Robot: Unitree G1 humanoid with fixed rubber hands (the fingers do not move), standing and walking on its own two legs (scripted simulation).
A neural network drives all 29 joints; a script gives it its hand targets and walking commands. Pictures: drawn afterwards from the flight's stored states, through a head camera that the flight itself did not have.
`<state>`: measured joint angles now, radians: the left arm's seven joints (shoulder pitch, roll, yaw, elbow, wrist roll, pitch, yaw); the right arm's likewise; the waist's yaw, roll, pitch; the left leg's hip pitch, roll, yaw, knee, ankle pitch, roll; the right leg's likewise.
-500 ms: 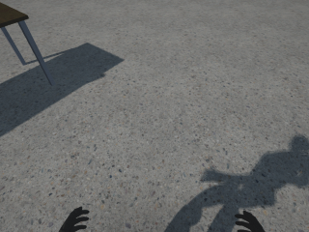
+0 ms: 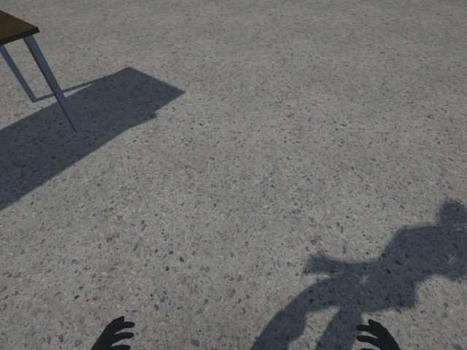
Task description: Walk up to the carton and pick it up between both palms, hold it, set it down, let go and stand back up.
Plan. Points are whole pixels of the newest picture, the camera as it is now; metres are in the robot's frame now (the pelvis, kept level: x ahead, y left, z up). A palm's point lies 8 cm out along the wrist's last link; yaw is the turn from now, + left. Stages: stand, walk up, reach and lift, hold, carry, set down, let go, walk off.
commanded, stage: stand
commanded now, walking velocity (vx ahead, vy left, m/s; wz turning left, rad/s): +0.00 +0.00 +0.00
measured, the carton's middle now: out of the picture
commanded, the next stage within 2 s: walk up in 0.64 s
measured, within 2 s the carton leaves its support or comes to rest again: neither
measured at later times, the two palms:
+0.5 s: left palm out of the picture +0.12 +0.25 -0.09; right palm out of the picture +0.11 -0.25 -0.09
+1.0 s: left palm out of the picture +0.09 +0.30 -0.08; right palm out of the picture +0.11 -0.25 -0.09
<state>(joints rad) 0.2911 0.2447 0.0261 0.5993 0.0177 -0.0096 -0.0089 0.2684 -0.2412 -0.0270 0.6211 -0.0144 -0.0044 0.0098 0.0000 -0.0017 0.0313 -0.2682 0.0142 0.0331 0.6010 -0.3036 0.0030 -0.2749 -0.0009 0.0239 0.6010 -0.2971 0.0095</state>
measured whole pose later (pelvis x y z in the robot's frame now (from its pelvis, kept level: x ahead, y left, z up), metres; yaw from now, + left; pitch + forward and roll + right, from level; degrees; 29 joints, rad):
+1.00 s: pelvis +0.01 +0.02 +0.00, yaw +6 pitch -2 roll +0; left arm 0.29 0.29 0.05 0.65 0.09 -0.05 0.04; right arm 0.35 -0.31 -0.05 0.62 -0.09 0.08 0.10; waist 0.01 -0.01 0.02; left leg -0.48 0.03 0.02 1.04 -0.43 -0.02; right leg -0.21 -0.08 -0.07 0.56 -0.32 -0.01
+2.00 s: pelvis +0.34 +0.32 +0.01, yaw +38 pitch -3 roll +0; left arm 0.47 0.29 0.04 0.69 0.06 -0.08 0.03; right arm 0.29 -0.34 -0.06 0.65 -0.04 0.03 0.09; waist 0.04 0.08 0.08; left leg -0.62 0.06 -0.08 1.07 -0.19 -0.03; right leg -0.07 -0.10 -0.20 0.46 -0.32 0.02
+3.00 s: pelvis +0.64 +0.68 +0.02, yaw +55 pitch -4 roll +1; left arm 0.52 0.26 0.04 0.70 0.04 -0.08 0.03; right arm 0.32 -0.34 -0.07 0.69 -0.05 0.03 0.08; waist 0.03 0.09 0.07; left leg -0.60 0.06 -0.07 1.10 -0.15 -0.04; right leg -0.12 -0.04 -0.16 0.43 -0.24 -0.04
